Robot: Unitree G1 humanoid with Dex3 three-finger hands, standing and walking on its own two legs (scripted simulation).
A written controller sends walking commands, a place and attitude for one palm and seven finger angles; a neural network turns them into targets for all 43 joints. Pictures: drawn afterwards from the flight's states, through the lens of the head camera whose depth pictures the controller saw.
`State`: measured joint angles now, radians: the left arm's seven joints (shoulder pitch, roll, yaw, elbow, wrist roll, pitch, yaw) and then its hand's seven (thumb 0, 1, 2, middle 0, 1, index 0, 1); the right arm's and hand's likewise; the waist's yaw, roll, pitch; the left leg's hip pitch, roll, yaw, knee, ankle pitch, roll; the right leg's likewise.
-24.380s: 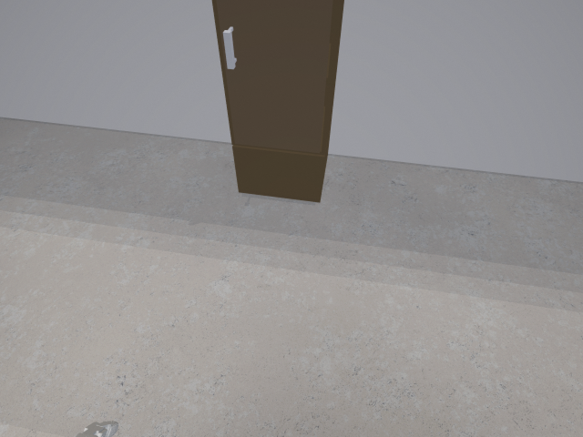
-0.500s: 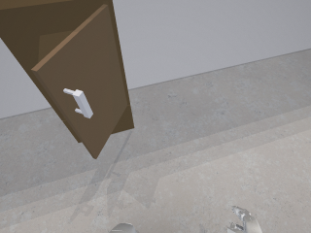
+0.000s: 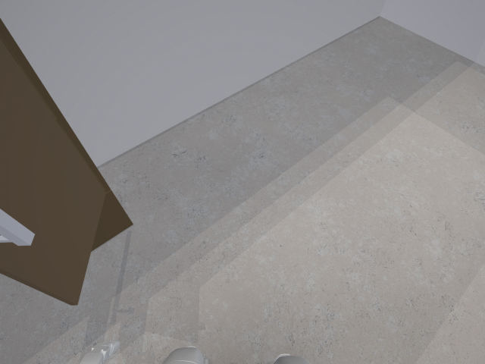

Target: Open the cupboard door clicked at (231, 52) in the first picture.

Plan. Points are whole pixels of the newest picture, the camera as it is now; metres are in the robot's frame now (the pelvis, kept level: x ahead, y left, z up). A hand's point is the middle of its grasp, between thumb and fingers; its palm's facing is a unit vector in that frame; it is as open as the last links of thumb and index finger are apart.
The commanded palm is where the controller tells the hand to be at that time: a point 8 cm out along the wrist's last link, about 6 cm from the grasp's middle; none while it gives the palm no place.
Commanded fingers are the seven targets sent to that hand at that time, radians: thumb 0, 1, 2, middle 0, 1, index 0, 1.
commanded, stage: walk to a spot facing it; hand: left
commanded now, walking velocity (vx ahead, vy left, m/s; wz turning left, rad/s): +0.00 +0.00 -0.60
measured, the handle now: out of the picture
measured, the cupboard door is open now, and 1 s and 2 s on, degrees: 52 52 52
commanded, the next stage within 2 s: turn to face it in 1.76 s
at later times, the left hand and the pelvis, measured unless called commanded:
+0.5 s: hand (174, 335) +0.18 +0.13 -0.15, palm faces -0.27 -0.94 -0.23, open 7.4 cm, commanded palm none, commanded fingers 0.00 0.90 0.90 -0.20 -0.30 -0.20 -0.30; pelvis +0.07 -0.04 +0.01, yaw -18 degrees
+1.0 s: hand (271, 201) +0.47 -0.05 -0.14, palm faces -0.61 -0.76 -0.24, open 7.4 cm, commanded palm none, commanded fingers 0.00 0.90 0.90 -0.20 -0.30 -0.20 -0.30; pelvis +0.23 -0.13 +0.00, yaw -36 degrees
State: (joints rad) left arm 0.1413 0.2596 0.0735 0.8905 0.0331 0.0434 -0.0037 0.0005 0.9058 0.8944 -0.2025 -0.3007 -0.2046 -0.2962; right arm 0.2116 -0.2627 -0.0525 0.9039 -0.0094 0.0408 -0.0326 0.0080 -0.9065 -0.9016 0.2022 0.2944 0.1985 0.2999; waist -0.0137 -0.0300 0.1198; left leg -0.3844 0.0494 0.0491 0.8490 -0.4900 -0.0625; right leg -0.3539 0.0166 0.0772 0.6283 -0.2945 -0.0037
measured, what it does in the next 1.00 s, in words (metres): walks ahead, turning right: left foot, then right foot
